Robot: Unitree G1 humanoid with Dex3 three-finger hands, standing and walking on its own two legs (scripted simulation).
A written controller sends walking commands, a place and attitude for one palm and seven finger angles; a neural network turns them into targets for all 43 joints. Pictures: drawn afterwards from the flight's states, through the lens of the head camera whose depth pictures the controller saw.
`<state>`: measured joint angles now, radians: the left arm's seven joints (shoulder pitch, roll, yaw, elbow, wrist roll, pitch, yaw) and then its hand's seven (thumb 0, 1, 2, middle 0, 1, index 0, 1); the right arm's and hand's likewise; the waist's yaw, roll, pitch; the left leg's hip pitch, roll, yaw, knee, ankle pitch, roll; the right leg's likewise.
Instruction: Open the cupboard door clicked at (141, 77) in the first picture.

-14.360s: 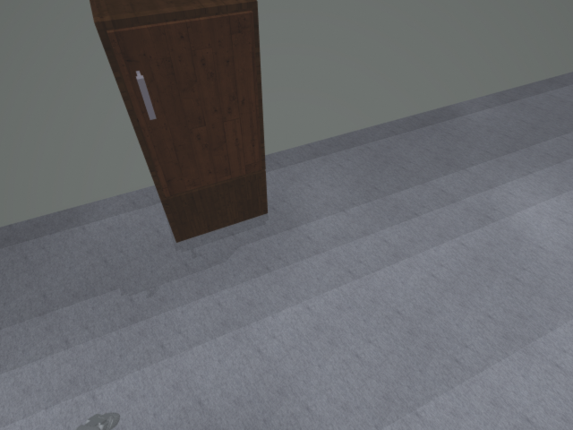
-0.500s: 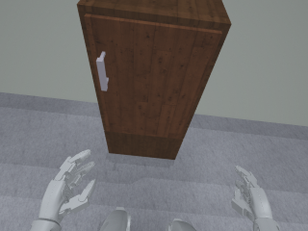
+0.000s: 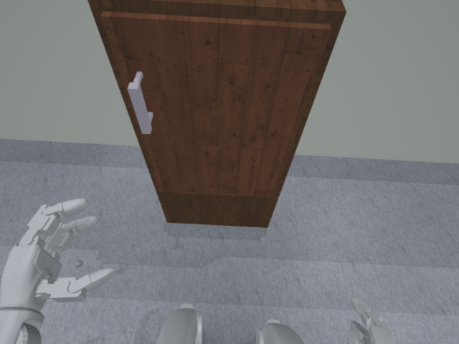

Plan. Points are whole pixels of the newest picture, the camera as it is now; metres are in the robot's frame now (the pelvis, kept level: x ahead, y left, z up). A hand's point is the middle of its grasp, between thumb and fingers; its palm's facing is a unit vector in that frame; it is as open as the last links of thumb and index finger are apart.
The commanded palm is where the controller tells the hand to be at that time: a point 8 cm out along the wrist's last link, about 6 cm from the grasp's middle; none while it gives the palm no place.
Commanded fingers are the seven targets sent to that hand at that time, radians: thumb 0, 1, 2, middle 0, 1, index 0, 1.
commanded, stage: raise the hand with hooked fingers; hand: left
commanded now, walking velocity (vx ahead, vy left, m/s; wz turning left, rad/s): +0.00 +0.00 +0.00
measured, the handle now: (143, 104) +0.57 +0.22 +0.05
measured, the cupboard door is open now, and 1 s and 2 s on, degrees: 0 0 0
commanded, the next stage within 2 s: move the hooked fingers beside the handle in 1.18 s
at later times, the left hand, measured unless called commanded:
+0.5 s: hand (64, 244) +0.26 +0.27 +0.04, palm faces -0.01 -1.00 -0.05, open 13.9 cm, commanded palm +0.24 +0.33 +0.06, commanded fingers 0.00 -0.50 0.30 -0.30 -1.20 -0.30 -1.20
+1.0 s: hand (59, 221) +0.29 +0.29 +0.06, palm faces +0.03 -1.00 -0.05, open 14.0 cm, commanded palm +0.26 +0.33 +0.06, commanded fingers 0.00 -0.50 0.30 -0.30 -1.20 -0.30 -1.20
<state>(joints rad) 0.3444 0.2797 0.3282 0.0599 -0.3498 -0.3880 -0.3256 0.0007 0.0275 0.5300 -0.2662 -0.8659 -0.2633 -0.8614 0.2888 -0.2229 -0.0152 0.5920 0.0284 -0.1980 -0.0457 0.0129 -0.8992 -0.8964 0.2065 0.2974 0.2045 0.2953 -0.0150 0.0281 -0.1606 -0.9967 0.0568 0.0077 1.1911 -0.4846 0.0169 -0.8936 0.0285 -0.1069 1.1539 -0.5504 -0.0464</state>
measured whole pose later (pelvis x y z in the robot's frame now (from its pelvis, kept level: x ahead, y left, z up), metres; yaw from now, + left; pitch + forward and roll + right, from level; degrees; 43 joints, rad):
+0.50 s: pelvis +0.00 +0.02 +0.01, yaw +1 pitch +16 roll -4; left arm 0.11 0.38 0.35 0.31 -0.34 -0.33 -0.47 -0.01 -0.47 0.32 -0.30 -1.18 -0.30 -1.18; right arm 0.24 -0.26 0.04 0.52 0.04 -0.19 -0.04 0.01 -0.90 -0.90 0.21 0.30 0.21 0.30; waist -0.01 0.03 -0.15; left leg -0.98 0.04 0.00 1.16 -0.47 0.04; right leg -0.86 0.01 -0.11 1.10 -0.53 -0.02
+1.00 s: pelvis +0.00 +0.01 +0.01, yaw +0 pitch +17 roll -3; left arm 0.01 0.41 0.43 0.41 -0.37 -0.40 -0.49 -0.02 -0.50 0.30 -0.30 -1.20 -0.30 -1.20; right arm 0.29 -0.28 0.02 0.54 0.04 -0.17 -0.04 0.01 -0.90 -0.90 0.21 0.30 0.20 0.30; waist -0.03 0.02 -0.14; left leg -0.97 0.04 0.02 1.14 -0.46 0.04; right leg -0.87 0.02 -0.10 1.09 -0.52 -0.03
